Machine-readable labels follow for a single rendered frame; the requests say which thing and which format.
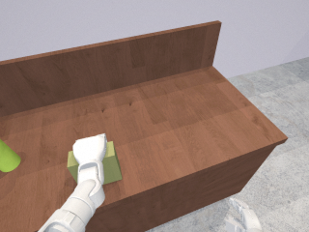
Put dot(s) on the robot right hand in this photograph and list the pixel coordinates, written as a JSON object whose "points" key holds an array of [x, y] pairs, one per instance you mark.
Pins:
{"points": [[248, 218]]}

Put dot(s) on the robot left hand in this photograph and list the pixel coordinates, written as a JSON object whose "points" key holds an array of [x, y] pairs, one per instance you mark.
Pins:
{"points": [[90, 148]]}

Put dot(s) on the sponge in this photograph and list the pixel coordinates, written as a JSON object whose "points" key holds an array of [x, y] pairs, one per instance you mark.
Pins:
{"points": [[111, 166]]}

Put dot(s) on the left robot forearm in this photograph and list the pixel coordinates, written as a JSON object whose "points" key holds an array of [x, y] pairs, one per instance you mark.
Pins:
{"points": [[74, 215]]}

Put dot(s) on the table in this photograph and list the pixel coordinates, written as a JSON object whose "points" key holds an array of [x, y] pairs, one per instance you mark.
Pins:
{"points": [[184, 135]]}

